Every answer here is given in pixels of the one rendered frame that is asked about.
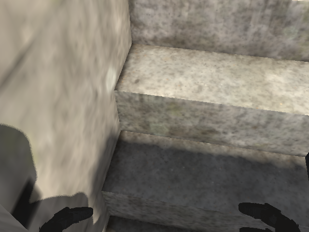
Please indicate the right robot hand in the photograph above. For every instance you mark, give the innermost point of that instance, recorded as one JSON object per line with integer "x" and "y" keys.
{"x": 269, "y": 215}

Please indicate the left robot hand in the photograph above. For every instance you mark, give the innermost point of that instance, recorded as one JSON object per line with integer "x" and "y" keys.
{"x": 66, "y": 217}

